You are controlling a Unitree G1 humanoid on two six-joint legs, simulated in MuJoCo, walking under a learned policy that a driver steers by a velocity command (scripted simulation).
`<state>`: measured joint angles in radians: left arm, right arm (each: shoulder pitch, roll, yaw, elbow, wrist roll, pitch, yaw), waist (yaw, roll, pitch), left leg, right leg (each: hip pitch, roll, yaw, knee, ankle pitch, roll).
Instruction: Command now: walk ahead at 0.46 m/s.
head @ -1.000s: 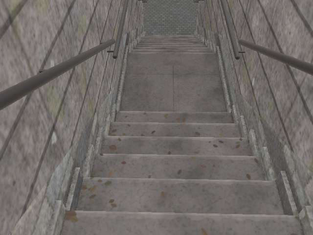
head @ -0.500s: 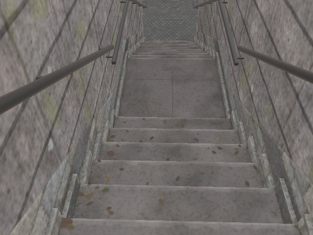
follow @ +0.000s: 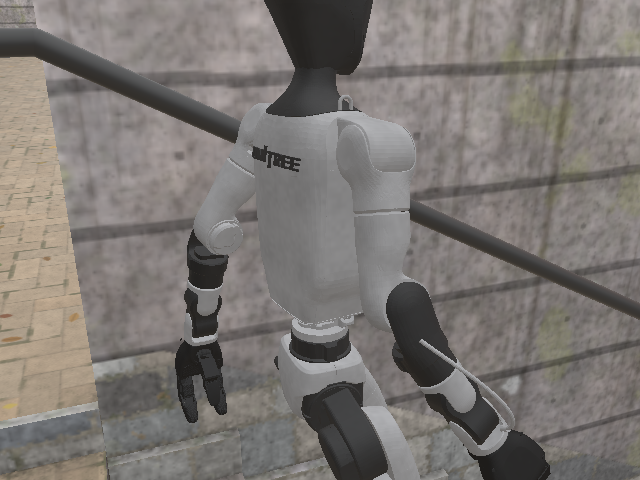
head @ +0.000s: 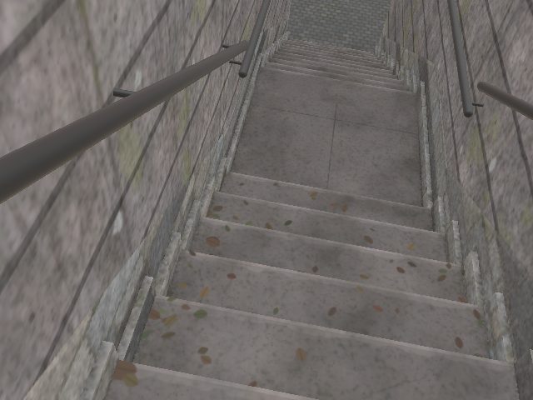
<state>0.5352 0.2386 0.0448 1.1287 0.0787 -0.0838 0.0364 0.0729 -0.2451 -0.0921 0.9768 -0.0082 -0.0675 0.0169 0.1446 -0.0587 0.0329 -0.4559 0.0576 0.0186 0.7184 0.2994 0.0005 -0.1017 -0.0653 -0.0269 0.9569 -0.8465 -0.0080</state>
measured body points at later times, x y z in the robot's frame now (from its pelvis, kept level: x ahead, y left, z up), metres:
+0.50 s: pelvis +0.27 +0.06 -0.17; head +0.28 +0.07 +0.28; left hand +0.46 +0.27 -0.29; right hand +0.13 -0.15 -0.30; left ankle +0.06 +0.13 -0.82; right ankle +0.45 -0.03 -0.88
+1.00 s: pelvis +0.57 +0.07 -0.31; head +0.57 +0.07 +0.14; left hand +0.46 +0.32 -0.44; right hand +0.71 -0.18 -0.44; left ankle +0.75 +0.22 -1.01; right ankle +0.43 -0.02 -0.98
